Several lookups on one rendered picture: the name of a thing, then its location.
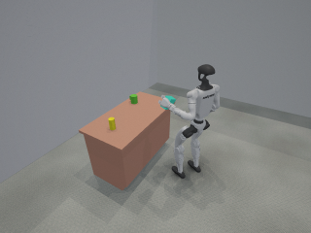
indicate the robot left hand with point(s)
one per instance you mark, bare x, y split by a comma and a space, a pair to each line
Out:
164, 102

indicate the robot left forearm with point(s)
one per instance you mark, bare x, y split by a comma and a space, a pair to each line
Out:
180, 113

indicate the robot head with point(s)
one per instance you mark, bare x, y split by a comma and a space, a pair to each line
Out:
206, 70

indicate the table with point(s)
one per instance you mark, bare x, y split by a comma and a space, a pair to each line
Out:
118, 156

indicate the robot right upper arm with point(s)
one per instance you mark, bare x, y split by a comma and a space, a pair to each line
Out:
216, 100

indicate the robot left thigh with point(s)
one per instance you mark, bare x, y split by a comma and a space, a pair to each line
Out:
182, 135

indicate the sponge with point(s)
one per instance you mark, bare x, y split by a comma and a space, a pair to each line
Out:
171, 99

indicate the robot left upper arm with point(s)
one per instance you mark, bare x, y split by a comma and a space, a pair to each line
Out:
192, 96

